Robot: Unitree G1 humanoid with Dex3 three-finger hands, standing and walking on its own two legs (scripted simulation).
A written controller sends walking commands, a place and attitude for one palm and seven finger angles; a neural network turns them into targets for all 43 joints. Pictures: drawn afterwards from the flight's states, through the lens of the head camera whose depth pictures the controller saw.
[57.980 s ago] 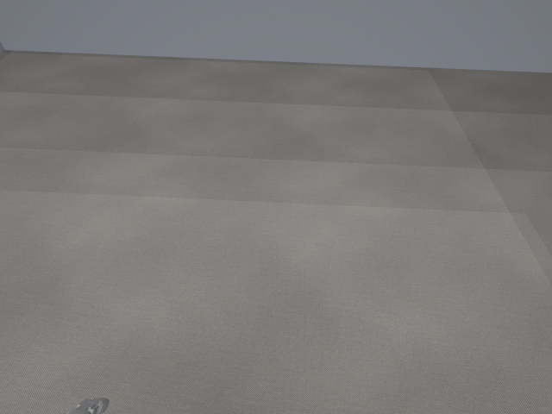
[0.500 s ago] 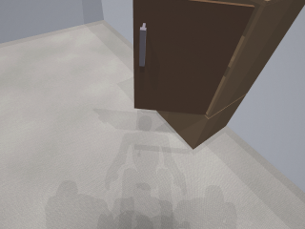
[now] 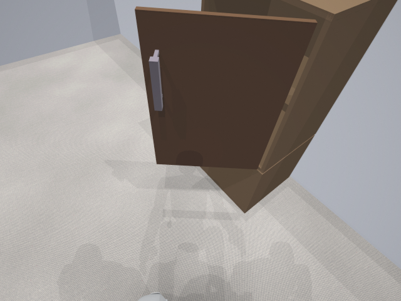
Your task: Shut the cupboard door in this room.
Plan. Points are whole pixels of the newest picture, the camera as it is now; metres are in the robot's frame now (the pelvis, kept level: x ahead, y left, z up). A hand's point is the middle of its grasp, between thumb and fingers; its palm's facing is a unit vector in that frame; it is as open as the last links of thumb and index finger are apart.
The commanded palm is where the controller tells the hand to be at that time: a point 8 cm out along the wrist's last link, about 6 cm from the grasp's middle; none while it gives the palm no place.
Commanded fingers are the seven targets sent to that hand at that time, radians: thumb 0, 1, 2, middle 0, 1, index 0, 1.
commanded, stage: take the last steps up to it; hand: left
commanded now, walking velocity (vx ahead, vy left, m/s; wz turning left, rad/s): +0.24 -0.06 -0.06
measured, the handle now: (157, 81) +0.63 +0.15 +0.08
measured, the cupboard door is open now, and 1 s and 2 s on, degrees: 50 50 50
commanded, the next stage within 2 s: come to a stop and stand still in 0.24 s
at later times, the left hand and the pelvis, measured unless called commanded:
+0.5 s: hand (147, 258) +0.24 +0.14 -0.16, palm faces -0.03 -0.97 -0.23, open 7.4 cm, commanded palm none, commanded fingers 0.00 0.90 0.90 -0.20 -0.30 -0.20 -0.30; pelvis +0.17 -0.04 +0.00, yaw -1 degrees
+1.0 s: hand (112, 271) +0.21 +0.22 -0.18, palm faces +0.02 -0.98 -0.21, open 7.4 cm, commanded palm none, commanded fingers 0.00 0.90 0.90 -0.20 -0.30 -0.20 -0.30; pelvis +0.17 +0.01 +0.00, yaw -2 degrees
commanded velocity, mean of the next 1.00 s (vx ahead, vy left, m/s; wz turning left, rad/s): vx -0.05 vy -0.02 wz -0.01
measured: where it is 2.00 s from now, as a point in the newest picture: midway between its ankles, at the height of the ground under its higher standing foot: outside the picture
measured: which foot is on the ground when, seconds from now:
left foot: up 0.00-0.02, down 0.04-0.38, up 0.40-0.76, down 0.78-1.00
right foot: down 0.00-0.04, up 0.06-0.36, down 0.38-0.78, up 0.80-1.00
